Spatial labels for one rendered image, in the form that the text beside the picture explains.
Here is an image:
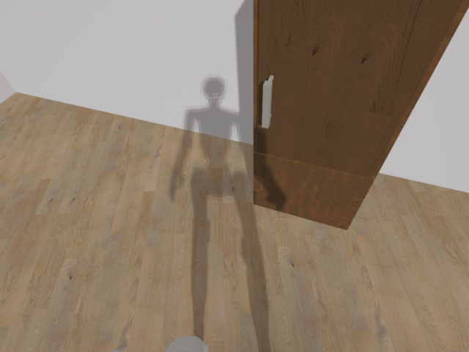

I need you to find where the cupboard door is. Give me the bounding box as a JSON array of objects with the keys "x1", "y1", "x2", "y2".
[{"x1": 257, "y1": 0, "x2": 463, "y2": 177}]

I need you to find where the handle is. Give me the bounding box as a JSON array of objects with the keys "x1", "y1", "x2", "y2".
[{"x1": 262, "y1": 75, "x2": 274, "y2": 128}]

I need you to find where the robot left thigh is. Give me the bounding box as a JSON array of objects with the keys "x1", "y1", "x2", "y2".
[{"x1": 164, "y1": 336, "x2": 209, "y2": 352}]

